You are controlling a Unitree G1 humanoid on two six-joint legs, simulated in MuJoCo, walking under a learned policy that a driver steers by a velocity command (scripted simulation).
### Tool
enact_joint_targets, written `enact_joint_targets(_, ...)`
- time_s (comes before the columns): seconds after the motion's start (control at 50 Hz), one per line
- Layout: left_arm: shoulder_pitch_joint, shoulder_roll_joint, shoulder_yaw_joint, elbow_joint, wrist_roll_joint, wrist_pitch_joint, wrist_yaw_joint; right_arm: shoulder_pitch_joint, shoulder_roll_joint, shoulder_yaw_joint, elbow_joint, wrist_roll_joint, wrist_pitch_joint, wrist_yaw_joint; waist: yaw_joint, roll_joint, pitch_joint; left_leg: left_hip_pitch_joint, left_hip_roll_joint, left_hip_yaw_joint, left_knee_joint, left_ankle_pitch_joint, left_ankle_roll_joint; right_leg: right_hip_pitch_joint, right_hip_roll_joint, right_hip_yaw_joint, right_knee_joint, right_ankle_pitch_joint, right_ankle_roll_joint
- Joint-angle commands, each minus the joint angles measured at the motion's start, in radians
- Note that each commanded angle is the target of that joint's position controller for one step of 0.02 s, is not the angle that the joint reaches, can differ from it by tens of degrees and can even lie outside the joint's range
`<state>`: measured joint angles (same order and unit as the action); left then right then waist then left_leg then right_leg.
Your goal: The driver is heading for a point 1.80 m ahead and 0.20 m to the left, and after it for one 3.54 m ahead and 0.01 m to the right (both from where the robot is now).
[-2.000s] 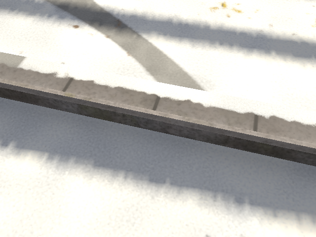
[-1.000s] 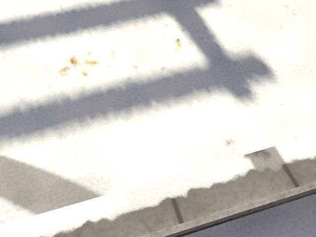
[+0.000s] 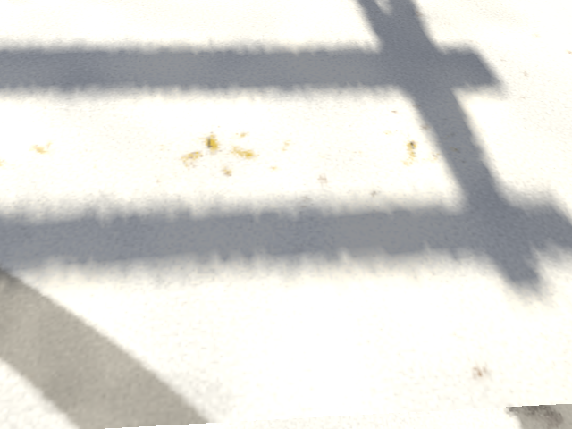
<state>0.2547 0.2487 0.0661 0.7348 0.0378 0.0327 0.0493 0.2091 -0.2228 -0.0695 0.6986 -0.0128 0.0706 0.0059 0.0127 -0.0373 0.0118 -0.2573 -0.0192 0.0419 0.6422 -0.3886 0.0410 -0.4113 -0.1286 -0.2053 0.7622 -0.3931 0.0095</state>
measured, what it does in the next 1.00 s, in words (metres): steps on the spot, turning left: right foot, then left foot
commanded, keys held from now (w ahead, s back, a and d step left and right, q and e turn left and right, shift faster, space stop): q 0.32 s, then no key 0.68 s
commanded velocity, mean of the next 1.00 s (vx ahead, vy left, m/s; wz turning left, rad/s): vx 0.00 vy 0.00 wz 0.32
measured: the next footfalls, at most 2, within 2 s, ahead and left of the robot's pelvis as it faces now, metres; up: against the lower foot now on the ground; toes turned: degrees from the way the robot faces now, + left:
right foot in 0.50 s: +0.01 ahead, -0.09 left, +0.00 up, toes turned +17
left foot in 0.82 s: -0.11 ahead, +0.08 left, +0.00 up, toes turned +13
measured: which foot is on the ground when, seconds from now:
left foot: down 0.00-0.50, up 0.52-0.80, down 0.82-1.00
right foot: up 0.00-0.48, down 0.50-1.00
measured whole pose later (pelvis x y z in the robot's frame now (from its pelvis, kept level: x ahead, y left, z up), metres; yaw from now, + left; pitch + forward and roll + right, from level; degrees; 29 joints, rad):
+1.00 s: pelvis -0.08 -0.03 +0.03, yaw +17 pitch -2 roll +0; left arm 0.25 0.20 0.04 0.84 0.02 -0.01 0.01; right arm 0.24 -0.20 -0.02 0.86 -0.02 0.00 -0.02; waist 0.02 -0.01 0.04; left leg -0.09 -0.04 -0.05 0.39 -0.27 0.02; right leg -0.20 0.04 -0.02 0.40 -0.17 -0.05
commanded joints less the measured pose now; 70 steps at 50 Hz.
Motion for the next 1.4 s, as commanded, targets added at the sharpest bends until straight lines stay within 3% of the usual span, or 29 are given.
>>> enact_joint_targets(0.02, -0.072, 0.017, 0.003, -0.141, -0.011, 0.020, 0.005, 0.129, -0.247, -0.063, -0.079, -0.018, -0.031, -0.021, -0.084, 0.270, 0.008, -0.034, 0.434, -0.587, -0.401, 0.587, 0.310, -0.206, 0.087, 0.192, 0.490, -0.185, 0.072)
enact_joint_targets(0.04, -0.058, 0.034, 0.009, -0.118, -0.023, 0.019, 0.001, 0.045, -0.196, -0.043, -0.082, -0.014, -0.027, -0.030, -0.027, 0.193, 0.051, -0.103, 0.348, -0.429, -0.358, 0.499, 0.292, -0.184, 0.080, 0.207, 0.547, -0.087, 0.069)
enact_joint_targets(0.06, -0.030, 0.036, 0.012, -0.096, -0.020, 0.013, -0.006, -0.041, -0.170, -0.034, -0.101, -0.015, -0.024, -0.034, 0.015, 0.177, 0.062, -0.121, 0.256, -0.331, -0.317, 0.501, 0.244, -0.170, 0.091, 0.202, 0.578, -0.017, 0.058)
enact_joint_targets(0.08, -0.008, 0.047, 0.019, -0.085, -0.004, 0.013, -0.010, -0.072, -0.157, -0.032, -0.118, -0.012, -0.026, -0.038, 0.024, 0.177, 0.038, -0.092, 0.207, -0.290, -0.266, 0.611, 0.220, -0.176, 0.111, 0.184, 0.640, 0.027, 0.045)
enact_joint_targets(0.1, -0.015, 0.081, 0.027, -0.088, 0.007, 0.011, -0.023, -0.047, -0.144, -0.025, -0.116, -0.008, -0.028, -0.036, 0.018, 0.126, 0.016, -0.021, 0.191, -0.295, -0.251, 0.641, 0.204, -0.216, 0.111, 0.196, 0.600, 0.036, 0.039)
enact_joint_targets(0.16, -0.022, 0.042, 0.016, -0.099, 0.001, 0.013, -0.033, 0.050, -0.159, -0.036, -0.093, -0.009, -0.041, -0.033, -0.011, 0.117, -0.056, 0.151, 0.203, -0.354, -0.210, 0.715, 0.205, -0.266, 0.135, 0.201, 0.560, 0.031, 0.035)
enact_joint_targets(0.28, -0.108, 0.027, 0.000, -0.149, -0.009, 0.024, -0.021, 0.112, -0.163, -0.043, -0.095, -0.020, -0.036, -0.038, -0.050, 0.167, -0.072, 0.192, 0.204, -0.463, -0.212, 0.633, 0.205, -0.212, 0.159, 0.207, 0.278, -0.069, 0.026)
enact_joint_targets(0.32, -0.117, 0.026, -0.003, -0.157, -0.017, 0.020, -0.018, 0.095, -0.175, -0.048, -0.103, -0.025, -0.031, -0.034, -0.047, 0.180, -0.069, 0.143, 0.187, -0.492, -0.219, 0.590, 0.196, -0.143, 0.175, 0.209, 0.193, -0.091, 0.016)
enact_joint_targets(0.4, -0.072, 0.032, -0.002, -0.139, -0.033, 0.012, -0.012, 0.045, -0.159, -0.043, -0.111, -0.028, -0.026, -0.023, -0.033, 0.188, -0.094, 0.062, 0.158, -0.503, -0.230, 0.592, 0.164, 0.046, 0.194, 0.195, 0.017, -0.086, -0.005)
enact_joint_targets(0.42, -0.057, 0.036, -0.001, -0.136, -0.035, 0.008, -0.009, 0.047, -0.159, -0.044, -0.102, -0.026, -0.024, -0.022, -0.031, 0.188, -0.091, 0.052, 0.155, -0.518, -0.235, 0.567, 0.157, 0.085, 0.194, 0.202, -0.044, -0.073, -0.012)
enact_joint_targets(0.46, 0.004, 0.018, -0.004, -0.112, -0.034, -0.002, -0.003, 0.013, -0.145, -0.038, -0.099, -0.009, -0.022, -0.024, 0.013, 0.164, -0.089, -0.005, 0.117, -0.511, -0.217, 0.453, 0.111, 0.236, 0.193, 0.191, -0.298, 0.077, -0.032)
enact_joint_targets(0.48, -0.004, 0.038, 0.000, -0.109, -0.021, -0.010, 0.004, 0.030, -0.124, -0.034, -0.095, -0.003, -0.026, -0.028, 0.003, 0.115, -0.070, -0.078, 0.077, -0.487, -0.185, 0.283, 0.063, 0.313, 0.146, 0.238, -0.405, 0.141, -0.043)
enact_joint_targets(0.5, -0.033, 0.088, 0.003, -0.130, -0.002, -0.019, 0.009, 0.094, -0.062, -0.022, -0.090, -0.007, -0.030, -0.026, -0.029, -0.095, -0.081, -0.171, -0.023, -0.357, 0.006, -0.033, 0.004, 0.372, -0.074, 0.472, -0.505, 0.132, -0.088)
enact_joint_targets(0.52, -0.067, 0.138, 0.006, -0.152, 0.002, -0.024, 0.001, 0.066, -0.108, -0.037, -0.105, -0.011, -0.026, -0.034, -0.004, -0.183, -0.039, -0.225, -0.166, -0.165, 0.221, -0.209, -0.042, 0.206, -0.265, 0.647, -0.540, 0.372, -0.234)
enact_joint_targets(0.54, -0.068, 0.113, 0.007, -0.138, -0.002, -0.028, -0.003, 0.061, -0.142, -0.047, -0.096, -0.031, -0.023, -0.033, -0.020, -0.097, -0.022, -0.134, -0.110, -0.194, 0.384, -0.203, -0.055, 0.095, -0.262, 0.619, -0.525, 0.429, -0.296)
enact_joint_targets(0.56, -0.123, 0.067, -0.009, -0.135, -0.010, -0.034, -0.009, 0.053, -0.142, -0.048, -0.074, -0.019, -0.023, -0.025, -0.052, -0.042, 0.016, -0.132, -0.097, -0.214, 0.415, -0.125, -0.056, 0.069, -0.186, 0.531, -0.520, 0.387, -0.274)
enact_joint_targets(0.58, -0.163, 0.055, -0.011, -0.136, -0.007, -0.036, -0.012, 0.075, -0.129, -0.045, -0.049, -0.014, -0.021, -0.018, -0.072, -0.045, 0.027, -0.121, -0.098, -0.204, 0.445, -0.068, -0.063, 0.071, -0.119, 0.445, -0.502, 0.393, -0.236)
enact_joint_targets(0.62, -0.156, 0.048, -0.011, -0.130, -0.006, -0.040, -0.005, 0.095, -0.113, -0.040, -0.020, -0.015, -0.016, -0.005, -0.061, -0.087, 0.000, -0.141, -0.107, -0.185, 0.426, -0.034, -0.079, 0.161, -0.052, 0.368, -0.470, 0.452, -0.204)
enact_joint_targets(0.7, -0.057, 0.048, -0.010, -0.082, -0.010, -0.046, -0.008, 0.029, -0.063, -0.011, -0.013, -0.003, -0.008, -0.005, -0.007, -0.106, -0.035, -0.099, -0.060, -0.111, 0.130, -0.089, -0.096, 0.310, -0.041, 0.364, -0.436, 0.437, -0.195)
enact_joint_targets(0.76, -0.013, 0.076, 0.000, -0.051, -0.004, -0.037, -0.017, 0.014, -0.066, -0.001, 0.007, 0.008, -0.009, -0.019, 0.015, -0.139, -0.032, -0.012, -0.055, -0.051, -0.116, -0.079, -0.069, 0.337, -0.041, 0.402, -0.407, 0.455, -0.199)
enact_joint_targets(0.8, -0.001, 0.090, 0.005, -0.026, -0.016, -0.036, -0.016, 0.070, -0.066, 0.006, 0.044, 0.003, -0.027, -0.027, -0.022, -0.088, -0.032, 0.151, -0.034, -0.064, -0.354, 0.186, -0.037, 0.258, -0.029, 0.397, -0.385, 0.458, -0.151)
enact_joint_targets(0.82, 0.005, 0.070, -0.002, -0.024, -0.015, -0.043, -0.018, 0.076, -0.091, 0.005, 0.055, -0.007, -0.041, -0.032, -0.023, -0.052, -0.052, 0.241, 0.024, -0.134, -0.376, 0.239, -0.020, 0.193, -0.027, 0.407, -0.396, 0.396, -0.109)
enact_joint_targets(0.84, 0.004, 0.037, -0.012, -0.036, -0.021, -0.052, -0.027, 0.070, -0.133, 0.003, 0.055, -0.020, -0.054, -0.034, -0.008, 0.030, -0.072, 0.285, 0.117, -0.233, -0.331, 0.273, 0.009, 0.131, 0.009, 0.369, -0.386, 0.308, -0.069)
enact_joint_targets(0.86, -0.016, 0.023, -0.014, -0.025, -0.026, -0.051, -0.031, 0.026, -0.106, 0.012, 0.073, -0.010, -0.063, -0.028, 0.016, 0.126, -0.002, 0.102, 0.143, -0.246, -0.317, 0.268, 0.038, 0.211, 0.079, 0.298, -0.430, 0.211, -0.055)
enact_joint_targets(0.88, -0.045, 0.036, -0.012, -0.008, -0.018, -0.048, -0.030, 0.004, -0.064, 0.026, 0.072, -0.009, -0.073, -0.025, 0.001, 0.096, 0.023, 0.057, 0.128, -0.237, -0.333, 0.221, 0.026, 0.259, 0.079, 0.300, -0.417, 0.234, -0.054)
enact_joint_targets(0.96, -0.008, 0.051, -0.004, 0.054, -0.016, -0.051, -0.034, 0.039, -0.083, 0.027, 0.128, -0.006, -0.086, -0.035, 0.000, 0.107, 0.025, 0.059, 0.090, -0.205, -0.348, 0.191, 0.001, 0.284, 0.053, 0.314, -0.416, 0.301, -0.073)
enact_joint_targets(1.06, 0.003, 0.037, -0.008, 0.131, -0.024, -0.049, -0.030, 0.050, -0.072, 0.033, 0.184, -0.003, -0.087, -0.039, -0.001, 0.052, 0.054, 0.052, 0.093, -0.206, -0.364, 0.153, 0.012, 0.264, 0.057, 0.319, -0.449, 0.249, -0.058)
enact_joint_targets(1.4, 0.049, 0.018, -0.024, 0.325, -0.024, -0.043, -0.015, 0.102, -0.041, 0.050, 0.347, 0.000, -0.092, -0.048, 0.003, 0.042, 0.059, 0.046, 0.088, -0.194, -0.379, 0.172, 0.022, 0.279, 0.047, 0.321, -0.458, 0.254, -0.055)
Over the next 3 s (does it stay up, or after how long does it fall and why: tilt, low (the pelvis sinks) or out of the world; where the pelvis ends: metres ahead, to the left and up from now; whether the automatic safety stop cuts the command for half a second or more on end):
stays up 0.62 0.19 0.18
